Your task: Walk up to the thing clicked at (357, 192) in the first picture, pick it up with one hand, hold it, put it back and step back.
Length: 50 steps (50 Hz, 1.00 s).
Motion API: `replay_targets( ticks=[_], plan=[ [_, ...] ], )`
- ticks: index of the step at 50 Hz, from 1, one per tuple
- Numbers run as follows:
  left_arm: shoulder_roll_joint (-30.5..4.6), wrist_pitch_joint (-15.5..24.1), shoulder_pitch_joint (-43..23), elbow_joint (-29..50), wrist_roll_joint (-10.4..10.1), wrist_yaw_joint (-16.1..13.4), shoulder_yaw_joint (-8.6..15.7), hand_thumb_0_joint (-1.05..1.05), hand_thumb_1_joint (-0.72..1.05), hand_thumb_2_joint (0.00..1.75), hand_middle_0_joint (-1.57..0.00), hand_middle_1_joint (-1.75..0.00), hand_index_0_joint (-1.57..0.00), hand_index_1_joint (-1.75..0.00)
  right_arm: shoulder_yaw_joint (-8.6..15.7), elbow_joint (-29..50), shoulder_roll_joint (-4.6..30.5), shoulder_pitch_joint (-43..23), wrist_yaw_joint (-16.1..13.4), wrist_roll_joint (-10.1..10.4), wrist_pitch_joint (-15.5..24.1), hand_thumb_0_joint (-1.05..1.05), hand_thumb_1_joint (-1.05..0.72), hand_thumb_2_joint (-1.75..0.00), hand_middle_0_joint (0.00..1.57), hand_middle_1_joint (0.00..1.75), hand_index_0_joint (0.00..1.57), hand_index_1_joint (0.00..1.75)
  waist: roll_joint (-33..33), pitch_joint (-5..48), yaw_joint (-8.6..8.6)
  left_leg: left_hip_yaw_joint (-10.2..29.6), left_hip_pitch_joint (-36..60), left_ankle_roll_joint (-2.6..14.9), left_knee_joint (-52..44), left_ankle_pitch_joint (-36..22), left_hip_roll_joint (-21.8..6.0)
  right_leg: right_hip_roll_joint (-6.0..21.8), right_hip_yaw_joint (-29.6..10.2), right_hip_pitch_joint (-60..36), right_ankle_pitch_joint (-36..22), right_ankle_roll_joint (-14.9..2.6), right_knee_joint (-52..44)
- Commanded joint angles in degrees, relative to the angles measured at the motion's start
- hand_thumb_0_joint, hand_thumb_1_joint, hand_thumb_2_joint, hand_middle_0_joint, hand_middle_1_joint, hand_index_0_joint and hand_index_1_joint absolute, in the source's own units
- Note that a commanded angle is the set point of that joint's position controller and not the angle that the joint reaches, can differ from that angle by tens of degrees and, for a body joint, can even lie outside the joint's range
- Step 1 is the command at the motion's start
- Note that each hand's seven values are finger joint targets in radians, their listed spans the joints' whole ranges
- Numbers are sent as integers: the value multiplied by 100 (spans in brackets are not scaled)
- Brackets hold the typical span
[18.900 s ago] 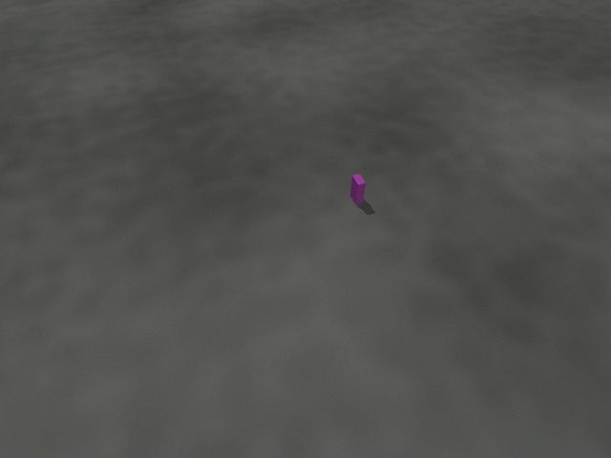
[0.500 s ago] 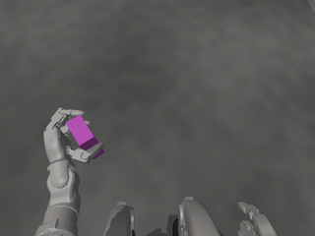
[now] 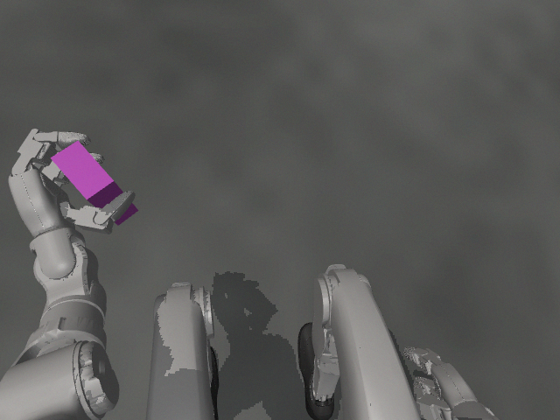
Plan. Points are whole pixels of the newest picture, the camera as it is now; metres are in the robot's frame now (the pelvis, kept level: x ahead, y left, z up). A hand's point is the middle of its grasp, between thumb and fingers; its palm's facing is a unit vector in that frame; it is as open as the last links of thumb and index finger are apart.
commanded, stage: crouch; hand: left
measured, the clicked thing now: (100, 187) +0.45 +0.23 -0.07
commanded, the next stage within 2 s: lower in 0.82 s
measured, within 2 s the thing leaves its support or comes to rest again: neither
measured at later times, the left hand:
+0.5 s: hand (114, 205) +0.46 +0.25 -0.19, palm faces +0.35 -0.94 -0.02, open 10.8 cm
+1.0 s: hand (122, 214) +0.46 +0.26 -0.26, palm faces +0.34 -0.94 -0.03, open 10.8 cm
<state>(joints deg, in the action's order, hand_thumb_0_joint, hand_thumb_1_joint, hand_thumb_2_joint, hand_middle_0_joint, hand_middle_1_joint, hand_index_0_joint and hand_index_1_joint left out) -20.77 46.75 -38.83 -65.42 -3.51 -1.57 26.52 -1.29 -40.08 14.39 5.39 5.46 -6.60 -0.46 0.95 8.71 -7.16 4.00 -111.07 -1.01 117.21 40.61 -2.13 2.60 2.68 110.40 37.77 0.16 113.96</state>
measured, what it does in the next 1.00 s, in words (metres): lowers itself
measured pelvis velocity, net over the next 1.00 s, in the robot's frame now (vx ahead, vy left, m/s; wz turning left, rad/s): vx -0.02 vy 0.01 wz -0.13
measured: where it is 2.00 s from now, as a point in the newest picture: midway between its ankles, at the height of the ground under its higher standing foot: (261, 399)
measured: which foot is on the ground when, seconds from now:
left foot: down 0.00-1.00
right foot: down 0.00-1.00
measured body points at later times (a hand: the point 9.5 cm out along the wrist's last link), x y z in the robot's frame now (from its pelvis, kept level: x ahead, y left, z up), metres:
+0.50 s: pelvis -0.03 +0.01 -0.12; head +0.20 +0.07 +0.26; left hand +0.44 +0.30 -0.19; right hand +0.05 -0.27 -0.22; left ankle +0.07 +0.13 -0.41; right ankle +0.09 -0.13 -0.41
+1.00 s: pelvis -0.02 +0.01 -0.14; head +0.23 +0.10 +0.22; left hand +0.44 +0.31 -0.25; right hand +0.05 -0.27 -0.23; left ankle +0.07 +0.13 -0.41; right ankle +0.09 -0.13 -0.41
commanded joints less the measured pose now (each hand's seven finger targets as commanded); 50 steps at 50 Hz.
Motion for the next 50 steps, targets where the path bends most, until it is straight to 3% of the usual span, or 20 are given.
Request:
replay_targets(
  ticks=[1, 2, 3, 4, 8, 10, 12, 14, 17, 18, 26, 32, 35, 36, 37, 47, 50],
  plan=[
    [-1544, 540, -1876, 903, 61, 25, 340, 0, -3, 138, -131, -153, -132, -154, 261, 289, 1219, 745, -30, -46, 91, 0, -91, -91, 20, 30, 20, 30, -884, 3779, -47, -212, 1800, 122, -971, -1151, 193, -243, 112, -1988, -1071, -173, -720],
    [-1655, 540, -1904, 788, 87, 40, 397, 0, -2, 138, -131, -153, -132, -154, 271, 274, 1261, 711, -29, -52, 75, 0, -91, -91, 20, 30, 20, 30, -848, 3803, -84, -221, 1721, 141, -831, -1143, 187, -244, 105, -1910, -1075, -161, -627],
    [-1481, 530, -1935, 681, 104, 71, 266, 0, -2, 137, -130, -152, -131, -154, 247, 284, 1267, 696, -26, -72, 85, 0, -92, -91, 20, 30, 20, 30, -962, 3677, -170, -209, 1659, 130, -762, -1090, 184, -237, 140, -1710, -1050, -168, -500],
    [-1531, 544, -2096, 709, 129, 58, 296, 0, -3, 138, -130, -152, -130, -154, 240, 258, 1283, 718, -13, -112, 86, 0, -91, -91, 20, 30, 20, 30, -983, 3696, -192, -227, 1485, 137, -644, -979, 182, -250, 136, -1703, -990, -163, -448],
    [-2039, 548, -2266, 703, 201, 64, 503, 0, -5, 132, -127, -148, -128, -149, 143, 235, 1413, 680, -19, -164, 36, 0, -91, -91, 20, 30, 20, 30, -1128, 3583, -218, -181, 1309, 134, -399, -685, 171, -270, 269, -1370, -754, -148, -168],
    [-1941, 550, -2347, 633, 200, 107, 380, 0, -4, 130, -125, -146, -127, -147, 74, 230, 1437, 675, -17, -199, 14, 0, -91, -91, 20, 30, 20, 30, -1237, 3532, -316, -142, 1259, 107, -277, -713, 156, -275, 334, -1235, -791, -151, 10],
    [-1903, 488, -2005, 248, 202, 143, 402, 0, -3, 129, -125, -145, -126, -146, 14, 222, 1505, 627, -10, -226, 10, 0, -91, -91, 20, 30, 20, 30, -1129, 3118, -376, -104, 955, 140, -121, -569, 156, -283, 399, -1028, -690, -127, 124],
    [-2153, 544, -2484, 605, 148, 111, 528, 0, 0, 129, -126, -145, -127, -146, -84, 194, 1565, 652, 1, -274, -5, 0, -91, -91, 20, 30, 20, 30, -1232, 3147, -452, -56, 872, 141, 63, -573, 155, -287, 428, -980, -759, -120, 251],
    [-2177, 503, -2090, 333, 142, 95, 636, 0, 2, 129, -125, -145, -126, -145, -156, 222, 1631, 576, 16, -308, -45, 0, -90, -91, 20, 30, 20, 30, -1242, 2921, -384, 5, 717, 120, 157, -531, 139, -306, 517, -792, -696, -125, 444],
    [-2207, 491, -2118, 255, 192, 85, 610, 0, 4, 130, -126, -146, -127, -146, -208, 244, 1658, 585, 29, -344, -67, 0, -90, -91, 20, 30, 20, 30, -1306, 2811, -471, 48, 663, 112, 194, -534, 134, -305, 557, -729, -718, -127, 503],
    [-2594, 585, -2118, 468, 194, 64, 773, 0, 8, 131, -124, -145, -126, -145, -406, 167, 1828, 595, 79, -462, -152, 0, -89, -90, 20, 30, 20, 30, -1465, 2706, -589, 186, 475, 114, 582, -562, 108, -356, 665, -667, -828, -121, 794],
    [-2649, 652, -2009, 430, 180, 75, 765, 0, 12, 131, -126, -145, -128, -145, -559, 120, 1948, 539, 113, -550, -214, 0, -89, -90, 20, 30, 20, 30, -1621, 2357, -697, 340, 474, 76, 728, -655, 74, -371, 791, -440, -941, -145, 1005],
    [-2537, 672, -1843, 410, 185, 132, 606, 0, 11, 131, -127, -146, -129, -146, -608, 227, 1994, 390, 140, -584, -216, 0, -89, -90, 20, 30, 20, 30, -1635, 2295, -736, 361, 466, 83, 826, -642, 63, -394, 825, -394, -948, -149, 1059],
    [-2728, 688, -1888, 449, 142, 136, 793, 0, 14, 131, -127, -145, -129, -145, -614, 132, 2018, 464, 136, -592, -226, 0, -89, -90, 20, 30, 20, 30, -1549, 2271, -718, 336, 353, 107, 903, -648, 66, -396, 811, -478, -972, -135, 1035],
    [-2770, 690, -1847, 450, 122, 123, 823, 0, 13, 132, -128, -147, -131, -147, -635, 150, 2042, 485, 139, -607, -245, 0, -89, -90, 20, 30, 20, 30, -1578, 2320, -718, 343, 388, 101, 922, -713, 68, -399, 810, -550, -1020, -135, 1042],
    [-2966, 801, -1640, 428, 112, 122, 904, 0, 16, 134, -131, -151, -133, -151, -821, 231, 2213, 316, 169, -726, -321, 0, -90, -91, 20, 30, 20, 30, -1816, 2143, -813, 514, 599, 33, 1011, -987, 17, -405, 961, -533, -1262, -139, 1236],
    [-2838, 834, -1405, -50, 50, 108, 848, 0, 13, 131, -128, -149, -130, -148, -937, 280, 2210, 211, 185, -748, -334, 0, -90, -91, 20, 30, 20, 30, -1460, 1907, -939, 528, 221, 88, 1150, -802, 22, -449, 1006, -628, -1157, -108, 1191]
  ],
)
